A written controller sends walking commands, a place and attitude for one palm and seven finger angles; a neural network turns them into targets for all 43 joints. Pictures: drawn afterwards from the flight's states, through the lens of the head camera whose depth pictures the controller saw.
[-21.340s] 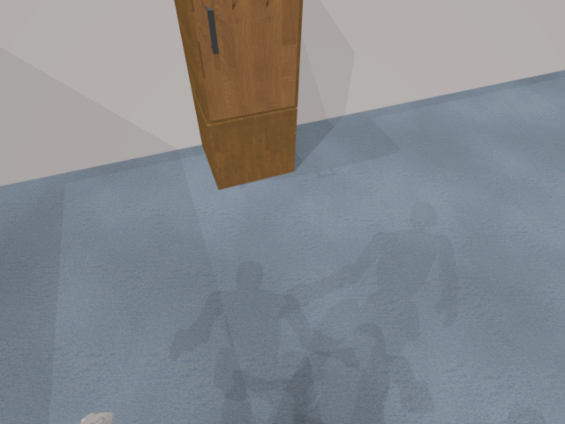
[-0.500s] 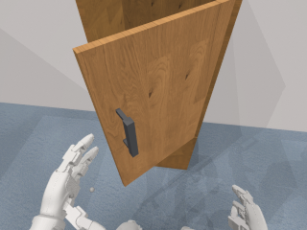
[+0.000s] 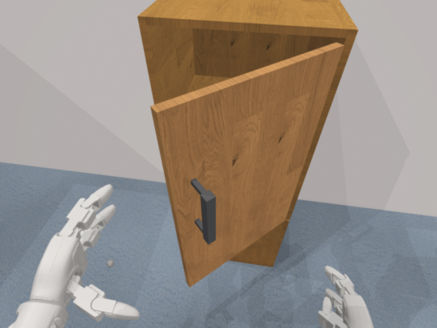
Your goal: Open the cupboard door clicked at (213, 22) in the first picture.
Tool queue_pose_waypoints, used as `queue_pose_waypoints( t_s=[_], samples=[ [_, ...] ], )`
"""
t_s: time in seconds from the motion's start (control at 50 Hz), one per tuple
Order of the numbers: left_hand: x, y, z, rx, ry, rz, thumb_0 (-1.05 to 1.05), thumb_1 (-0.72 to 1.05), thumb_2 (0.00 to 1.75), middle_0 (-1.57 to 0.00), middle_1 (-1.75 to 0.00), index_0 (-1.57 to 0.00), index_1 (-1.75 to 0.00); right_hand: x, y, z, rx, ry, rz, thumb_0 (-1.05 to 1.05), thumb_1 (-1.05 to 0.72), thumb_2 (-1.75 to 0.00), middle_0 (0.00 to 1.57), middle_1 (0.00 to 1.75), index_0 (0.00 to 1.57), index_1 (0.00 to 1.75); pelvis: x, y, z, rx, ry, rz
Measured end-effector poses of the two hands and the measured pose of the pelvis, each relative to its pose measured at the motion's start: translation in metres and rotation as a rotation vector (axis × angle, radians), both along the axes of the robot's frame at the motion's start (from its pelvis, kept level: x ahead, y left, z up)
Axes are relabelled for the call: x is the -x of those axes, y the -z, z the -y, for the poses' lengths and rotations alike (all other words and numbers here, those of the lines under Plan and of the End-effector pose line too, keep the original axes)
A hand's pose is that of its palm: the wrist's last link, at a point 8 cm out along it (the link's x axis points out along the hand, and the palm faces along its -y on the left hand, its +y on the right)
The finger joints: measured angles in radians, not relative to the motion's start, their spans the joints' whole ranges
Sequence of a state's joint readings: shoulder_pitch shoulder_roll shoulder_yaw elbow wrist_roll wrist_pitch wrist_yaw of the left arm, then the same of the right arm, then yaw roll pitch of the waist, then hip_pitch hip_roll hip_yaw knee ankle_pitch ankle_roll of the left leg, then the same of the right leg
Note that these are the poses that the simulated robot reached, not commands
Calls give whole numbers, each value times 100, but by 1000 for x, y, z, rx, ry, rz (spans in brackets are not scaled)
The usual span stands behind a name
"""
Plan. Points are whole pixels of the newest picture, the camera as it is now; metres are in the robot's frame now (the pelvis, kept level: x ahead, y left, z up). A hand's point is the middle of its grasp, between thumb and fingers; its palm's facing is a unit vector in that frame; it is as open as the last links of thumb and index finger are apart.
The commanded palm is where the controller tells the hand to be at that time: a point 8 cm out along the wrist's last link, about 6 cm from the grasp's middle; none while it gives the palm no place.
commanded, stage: draw the hand back to the body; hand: left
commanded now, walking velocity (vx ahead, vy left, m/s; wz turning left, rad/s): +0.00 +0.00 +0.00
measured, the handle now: (203, 212) +0.31 +0.07 +0.06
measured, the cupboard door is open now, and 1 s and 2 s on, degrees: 44 44 44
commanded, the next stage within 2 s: step back with the hand held close in 1.00 s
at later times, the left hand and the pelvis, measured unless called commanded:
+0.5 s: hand (52, 221) +0.21 +0.25 +0.18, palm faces +0.38 -0.84 -0.38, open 10.5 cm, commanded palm +0.16 +0.29 +0.20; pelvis +0.02 +0.00 +0.04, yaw -1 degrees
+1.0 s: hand (49, 216) +0.20 +0.24 +0.20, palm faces +0.44 -0.82 -0.38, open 7.4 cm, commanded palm +0.16 +0.28 +0.21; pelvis +0.01 -0.02 +0.05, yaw -1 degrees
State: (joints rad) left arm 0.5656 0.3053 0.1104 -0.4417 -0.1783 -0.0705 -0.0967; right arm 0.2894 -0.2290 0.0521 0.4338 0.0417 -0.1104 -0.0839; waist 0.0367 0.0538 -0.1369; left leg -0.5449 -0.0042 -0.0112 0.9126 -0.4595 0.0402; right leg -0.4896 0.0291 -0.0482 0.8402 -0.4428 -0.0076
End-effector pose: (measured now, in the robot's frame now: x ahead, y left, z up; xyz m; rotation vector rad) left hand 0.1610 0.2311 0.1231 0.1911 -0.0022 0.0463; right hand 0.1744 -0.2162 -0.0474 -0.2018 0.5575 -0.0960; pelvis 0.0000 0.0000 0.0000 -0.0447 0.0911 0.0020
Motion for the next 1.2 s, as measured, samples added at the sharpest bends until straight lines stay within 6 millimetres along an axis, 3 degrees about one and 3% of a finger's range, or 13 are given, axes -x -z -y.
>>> queue_pose_waypoints(
  t_s=[0.14, 0.34, 0.66, 0.74, 0.9, 1.2],
  samples=[
    [6, -17, -21, -108, -202, -27, -1, -22, 42, -16, -30, -17, -30, -1, -8, -8, 7, 4, -42, 1, -90, -89, 20, 30, 20, 30, -5, -17, -5, -6, 4, 45],
    [-1, -48, -42, -182, -292, 27, -1, 11, 57, -18, -30, -18, -30, -5, -12, -10, 13, -14, -82, 1, -90, -89, 20, 30, 20, 30, -14, -33, -8, -18, 6, 100],
    [-4, -95, -61, -262, -386, 170, 0, 66, 80, -20, -30, -21, -30, -19, -22, 7, 15, -14, -76, 1, -90, -89, 20, 30, 20, 30, -18, -43, 4, -28, 16, 141],
    [-3, -98, -59, -258, -398, 181, 1, 77, 85, -20, -30, -21, -30, -20, -22, 13, 9, -10, -80, 1, -90, -89, 20, 30, 20, 30, -17, -44, 7, -30, 17, 147],
    [0, -88, -46, -238, -379, 142, 1, 87, 89, -21, -30, -21, -30, -13, -20, 22, 9, 1, -93, 1, -90, -89, 20, 30, 20, 30, -14, -45, 15, -32, 19, 158],
    [3, -104, -42, -292, -376, 206, 1, 89, 90, -21, -30, -22, -30, -3, -17, 33, -3, 14, -105, 1, -90, -89, 20, 30, 20, 30, -6, -46, 24, -24, 22, 155]
  ],
)
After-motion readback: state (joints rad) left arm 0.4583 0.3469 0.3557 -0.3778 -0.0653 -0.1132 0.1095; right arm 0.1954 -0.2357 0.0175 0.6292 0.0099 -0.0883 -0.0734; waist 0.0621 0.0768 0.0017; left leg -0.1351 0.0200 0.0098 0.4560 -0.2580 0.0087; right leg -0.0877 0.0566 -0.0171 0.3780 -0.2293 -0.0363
